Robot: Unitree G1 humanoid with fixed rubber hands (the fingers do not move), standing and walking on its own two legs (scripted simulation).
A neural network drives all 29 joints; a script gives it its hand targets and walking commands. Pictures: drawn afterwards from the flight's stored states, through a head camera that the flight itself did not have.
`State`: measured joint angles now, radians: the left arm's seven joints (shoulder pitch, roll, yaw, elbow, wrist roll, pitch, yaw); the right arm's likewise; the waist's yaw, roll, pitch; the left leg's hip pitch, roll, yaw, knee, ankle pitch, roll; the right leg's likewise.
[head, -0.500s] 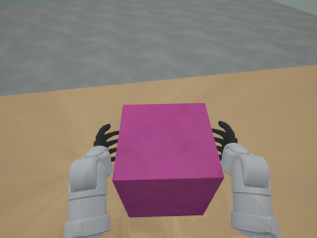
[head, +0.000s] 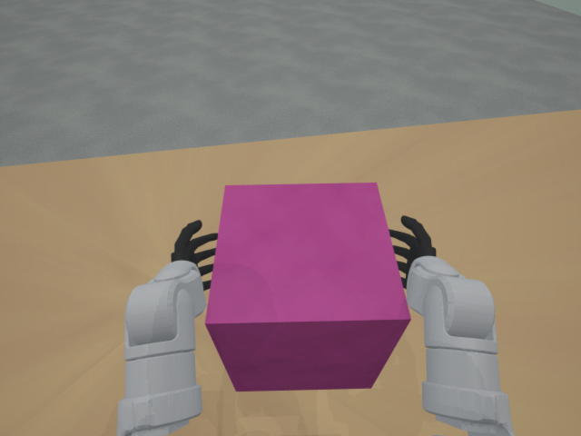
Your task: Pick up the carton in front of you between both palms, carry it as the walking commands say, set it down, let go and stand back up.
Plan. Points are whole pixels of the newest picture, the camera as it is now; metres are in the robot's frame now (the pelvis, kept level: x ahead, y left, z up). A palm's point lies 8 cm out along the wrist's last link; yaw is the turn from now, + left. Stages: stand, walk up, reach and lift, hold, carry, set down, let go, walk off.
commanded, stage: carry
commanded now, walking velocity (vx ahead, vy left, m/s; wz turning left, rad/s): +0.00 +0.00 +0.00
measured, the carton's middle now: (302, 292) +0.33 +0.00 +0.04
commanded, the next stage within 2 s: none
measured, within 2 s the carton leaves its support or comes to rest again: neither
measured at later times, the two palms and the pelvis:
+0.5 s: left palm (187, 273) +0.32 +0.15 +0.11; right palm (419, 268) +0.32 -0.15 +0.11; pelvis +0.01 +0.00 +0.00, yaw +0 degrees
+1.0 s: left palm (222, 206) +0.52 +0.14 +0.05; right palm (392, 213) +0.48 -0.16 +0.05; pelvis +0.18 +0.01 -0.02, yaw +1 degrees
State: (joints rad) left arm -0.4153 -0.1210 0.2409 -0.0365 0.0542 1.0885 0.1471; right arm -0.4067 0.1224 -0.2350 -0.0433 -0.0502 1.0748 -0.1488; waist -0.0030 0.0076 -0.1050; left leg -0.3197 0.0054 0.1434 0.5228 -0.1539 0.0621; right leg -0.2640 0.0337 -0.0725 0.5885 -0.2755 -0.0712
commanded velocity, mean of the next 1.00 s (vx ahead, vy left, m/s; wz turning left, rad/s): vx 0.33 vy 0.00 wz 0.00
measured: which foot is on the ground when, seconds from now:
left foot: down 0.00-1.00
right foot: down 0.00-0.82, up 0.84-1.00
